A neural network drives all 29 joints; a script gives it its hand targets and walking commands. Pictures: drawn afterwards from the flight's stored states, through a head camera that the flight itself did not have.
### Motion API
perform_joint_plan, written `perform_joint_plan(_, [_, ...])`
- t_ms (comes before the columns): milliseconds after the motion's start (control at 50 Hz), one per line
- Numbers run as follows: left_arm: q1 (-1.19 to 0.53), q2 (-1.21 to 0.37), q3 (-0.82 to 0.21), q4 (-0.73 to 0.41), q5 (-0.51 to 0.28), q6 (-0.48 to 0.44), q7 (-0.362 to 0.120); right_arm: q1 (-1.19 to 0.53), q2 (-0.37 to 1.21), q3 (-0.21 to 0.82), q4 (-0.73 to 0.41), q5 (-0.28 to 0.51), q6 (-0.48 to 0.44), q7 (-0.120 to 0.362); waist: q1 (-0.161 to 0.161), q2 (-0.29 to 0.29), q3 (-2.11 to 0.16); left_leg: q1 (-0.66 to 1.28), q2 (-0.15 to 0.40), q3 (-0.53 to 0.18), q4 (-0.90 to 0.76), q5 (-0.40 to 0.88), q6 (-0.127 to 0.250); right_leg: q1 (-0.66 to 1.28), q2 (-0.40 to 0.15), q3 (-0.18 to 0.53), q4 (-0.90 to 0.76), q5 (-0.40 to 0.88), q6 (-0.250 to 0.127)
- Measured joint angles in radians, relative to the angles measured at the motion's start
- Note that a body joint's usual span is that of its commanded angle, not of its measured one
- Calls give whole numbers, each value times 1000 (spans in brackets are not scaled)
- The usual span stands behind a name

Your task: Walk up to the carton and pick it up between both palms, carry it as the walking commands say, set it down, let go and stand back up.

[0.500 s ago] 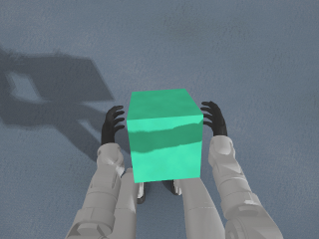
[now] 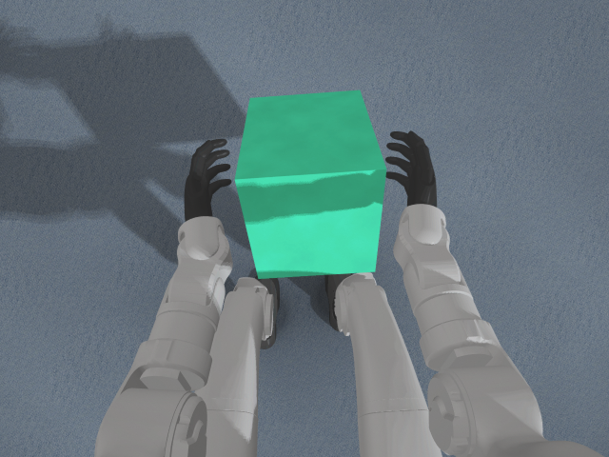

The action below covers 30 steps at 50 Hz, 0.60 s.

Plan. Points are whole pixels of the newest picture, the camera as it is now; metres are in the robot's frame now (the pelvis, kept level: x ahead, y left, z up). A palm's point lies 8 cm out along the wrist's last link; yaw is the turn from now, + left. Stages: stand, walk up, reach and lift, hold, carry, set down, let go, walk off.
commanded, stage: set down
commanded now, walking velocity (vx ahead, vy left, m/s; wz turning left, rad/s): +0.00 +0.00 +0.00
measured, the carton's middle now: (310, 182) +0.41 -0.01 -0.33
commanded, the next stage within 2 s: none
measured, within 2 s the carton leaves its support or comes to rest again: neither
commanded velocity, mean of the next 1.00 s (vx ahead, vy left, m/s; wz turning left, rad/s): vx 0.00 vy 0.00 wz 0.00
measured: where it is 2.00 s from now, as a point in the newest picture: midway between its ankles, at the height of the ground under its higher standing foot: (302, 314)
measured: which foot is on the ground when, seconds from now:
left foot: down 0.00-1.00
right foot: down 0.00-1.00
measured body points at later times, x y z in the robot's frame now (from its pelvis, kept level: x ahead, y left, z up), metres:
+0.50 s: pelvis -0.02 +0.00 -0.09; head +0.30 +0.00 +0.22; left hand +0.42 +0.14 -0.25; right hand +0.44 -0.15 -0.25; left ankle +0.06 +0.10 -0.63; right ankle +0.11 -0.10 -0.63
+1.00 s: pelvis -0.03 +0.00 -0.17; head +0.30 +0.01 +0.13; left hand +0.45 +0.15 -0.32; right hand +0.47 -0.13 -0.33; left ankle +0.06 +0.10 -0.63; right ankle +0.11 -0.11 -0.63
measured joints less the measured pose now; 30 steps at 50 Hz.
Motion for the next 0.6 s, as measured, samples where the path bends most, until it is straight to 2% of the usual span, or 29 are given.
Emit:
perform_joint_plan(200, [-81, 3, 0, 0, -51, 51, 29, -84, -34, -4, 29, 3, 21, 0, 0, 0, -38, -145, -14, -2, 142, -38, 0, -148, -4, 2, 150, -45, 3])
perform_joint_plan(320, [-160, 19, 2, 18, -51, 71, 31, -177, -40, -54, 90, 3, 27, -4, 0, 0, -43, -244, -14, -2, 231, -57, 0, -248, -4, -3, 239, -61, 3])
perform_joint_plan(480, [-238, 41, 8, 35, -65, 119, 38, -235, -47, -57, 70, 10, 88, -26, 0, 0, -44, -365, -15, -2, 365, -97, 0, -371, -4, -11, 371, -97, 3])
perform_joint_plan(600, [-280, 43, 16, 56, -67, 147, 46, -285, -66, -57, 104, 11, 111, -27, 0, 0, -44, -407, -22, -2, 445, -129, 0, -413, -8, -14, 450, -129, 3])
